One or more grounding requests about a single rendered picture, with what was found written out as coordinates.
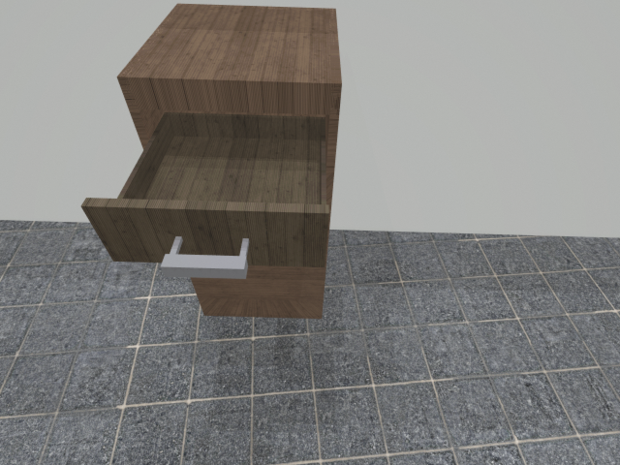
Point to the cabinet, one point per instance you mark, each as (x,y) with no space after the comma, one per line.
(254,60)

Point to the drawer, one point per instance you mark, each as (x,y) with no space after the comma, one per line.
(215,179)

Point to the handle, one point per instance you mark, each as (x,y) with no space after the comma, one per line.
(205,266)

